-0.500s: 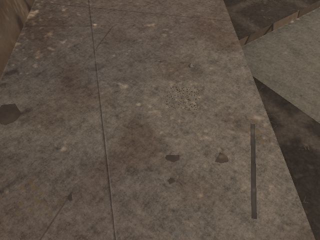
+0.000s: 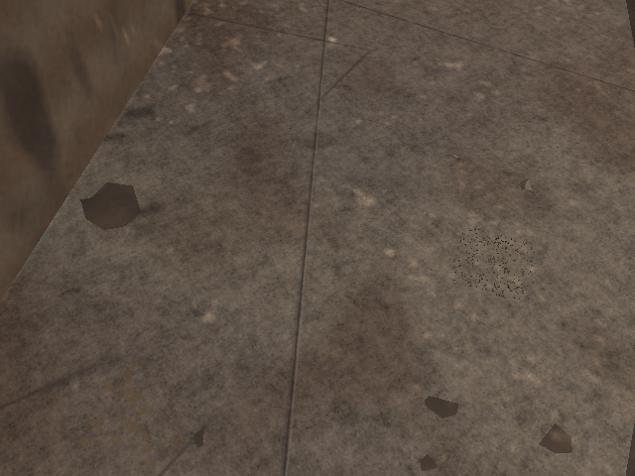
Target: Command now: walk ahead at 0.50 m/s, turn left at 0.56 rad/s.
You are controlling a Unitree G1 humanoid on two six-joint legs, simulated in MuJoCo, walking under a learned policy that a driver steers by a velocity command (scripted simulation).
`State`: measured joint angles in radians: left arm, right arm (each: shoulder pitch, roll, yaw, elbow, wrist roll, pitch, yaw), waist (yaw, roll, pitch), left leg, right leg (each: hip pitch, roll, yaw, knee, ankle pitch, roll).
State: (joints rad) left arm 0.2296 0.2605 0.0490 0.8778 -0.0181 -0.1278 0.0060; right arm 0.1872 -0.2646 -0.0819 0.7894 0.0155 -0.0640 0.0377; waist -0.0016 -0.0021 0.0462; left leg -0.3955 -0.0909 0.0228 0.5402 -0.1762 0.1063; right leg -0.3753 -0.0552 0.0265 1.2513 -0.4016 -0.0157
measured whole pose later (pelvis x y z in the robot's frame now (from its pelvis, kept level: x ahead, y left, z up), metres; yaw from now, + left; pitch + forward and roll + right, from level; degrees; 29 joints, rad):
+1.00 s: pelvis +0.50 +0.09 +0.01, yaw +13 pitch +2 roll +0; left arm 0.34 0.30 0.06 0.84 -0.03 -0.06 0.00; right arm 0.16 -0.25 -0.05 0.70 0.00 -0.09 0.02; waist 0.03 -0.04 0.01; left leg -0.34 0.01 0.06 0.49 -0.19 0.02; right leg -0.45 -0.05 0.04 1.14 -0.39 -0.01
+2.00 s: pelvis +1.04 +0.07 +0.00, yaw -22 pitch +2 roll +1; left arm 0.35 0.30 0.06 0.71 -0.03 -0.02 0.01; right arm 0.13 -0.27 -0.06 0.71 -0.01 -0.11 0.02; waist 0.03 -0.04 0.01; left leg -0.36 -0.04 0.02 0.51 -0.18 0.02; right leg -0.37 0.05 0.12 1.16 -0.44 -0.03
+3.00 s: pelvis +1.51 -0.21 -0.02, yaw -20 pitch +2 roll -1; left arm 0.31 0.28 0.07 0.82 0.00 -0.04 0.03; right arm 0.09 -0.28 -0.06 0.71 0.02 -0.04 0.05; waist 0.02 0.02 0.05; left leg -0.52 -0.03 0.06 0.65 -0.16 0.10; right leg -0.04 -0.06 -0.18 0.80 -0.48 0.02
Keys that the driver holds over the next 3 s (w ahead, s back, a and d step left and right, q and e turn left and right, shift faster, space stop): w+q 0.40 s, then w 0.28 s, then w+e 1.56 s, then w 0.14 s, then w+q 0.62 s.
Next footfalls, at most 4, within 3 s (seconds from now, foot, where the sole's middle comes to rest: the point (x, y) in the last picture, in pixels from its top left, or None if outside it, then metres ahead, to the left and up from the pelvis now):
0.38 right None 0.40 -0.11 -0.77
0.86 left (227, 428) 0.55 0.21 -0.77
1.40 right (333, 299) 0.86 -0.01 -0.77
1.88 left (275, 203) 1.17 0.14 -0.77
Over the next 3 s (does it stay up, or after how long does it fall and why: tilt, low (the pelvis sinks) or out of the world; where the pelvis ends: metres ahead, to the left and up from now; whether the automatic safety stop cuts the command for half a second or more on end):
stays up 1.51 -0.21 -0.02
